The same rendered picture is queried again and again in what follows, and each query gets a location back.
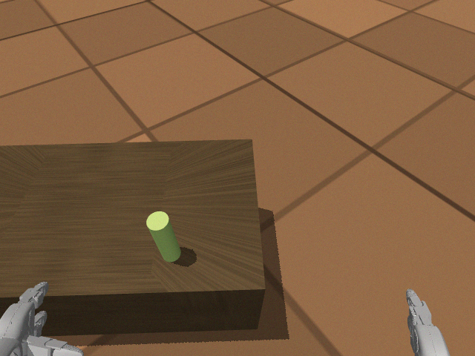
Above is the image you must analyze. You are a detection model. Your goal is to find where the left robot hand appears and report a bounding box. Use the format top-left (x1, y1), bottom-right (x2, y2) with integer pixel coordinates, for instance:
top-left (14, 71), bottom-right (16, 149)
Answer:
top-left (0, 282), bottom-right (84, 356)

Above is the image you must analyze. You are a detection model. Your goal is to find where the right robot hand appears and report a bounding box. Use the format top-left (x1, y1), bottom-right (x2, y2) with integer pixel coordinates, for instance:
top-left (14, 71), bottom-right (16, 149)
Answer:
top-left (406, 289), bottom-right (450, 356)

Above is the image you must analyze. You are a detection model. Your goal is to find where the can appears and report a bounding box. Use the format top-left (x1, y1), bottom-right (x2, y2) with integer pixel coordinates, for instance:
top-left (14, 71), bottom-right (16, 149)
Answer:
top-left (146, 211), bottom-right (181, 262)

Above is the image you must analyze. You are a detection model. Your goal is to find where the left robot arm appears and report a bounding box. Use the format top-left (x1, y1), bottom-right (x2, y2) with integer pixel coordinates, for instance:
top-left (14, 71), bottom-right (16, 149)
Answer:
top-left (0, 338), bottom-right (23, 356)

